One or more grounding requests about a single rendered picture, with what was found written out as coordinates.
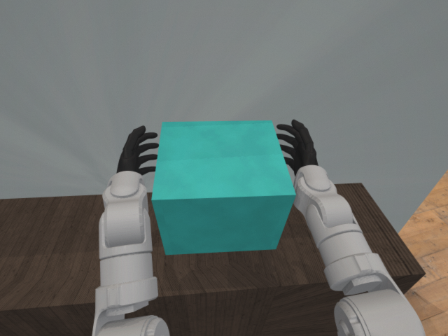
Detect right robot upper arm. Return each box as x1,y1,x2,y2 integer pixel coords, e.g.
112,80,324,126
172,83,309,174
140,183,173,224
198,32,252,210
334,288,424,336

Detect carton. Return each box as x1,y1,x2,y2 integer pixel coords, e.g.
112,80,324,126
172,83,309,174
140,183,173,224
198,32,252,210
151,120,296,255

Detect robot left hand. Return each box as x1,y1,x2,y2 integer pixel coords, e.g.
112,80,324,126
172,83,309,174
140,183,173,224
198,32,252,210
117,125,159,175

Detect robot left forearm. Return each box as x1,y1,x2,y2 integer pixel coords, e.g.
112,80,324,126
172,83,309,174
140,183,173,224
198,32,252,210
92,171,158,336

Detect robot right hand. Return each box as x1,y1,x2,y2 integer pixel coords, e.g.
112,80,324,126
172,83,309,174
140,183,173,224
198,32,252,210
276,120,318,176

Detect robot right forearm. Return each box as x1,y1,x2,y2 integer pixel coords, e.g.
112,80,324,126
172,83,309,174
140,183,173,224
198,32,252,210
293,165,426,336

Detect pedestal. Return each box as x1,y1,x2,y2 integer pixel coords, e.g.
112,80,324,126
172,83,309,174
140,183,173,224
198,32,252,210
0,183,426,336

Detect left robot upper arm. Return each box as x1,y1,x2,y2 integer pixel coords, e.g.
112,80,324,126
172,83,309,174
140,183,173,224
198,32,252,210
97,315,170,336

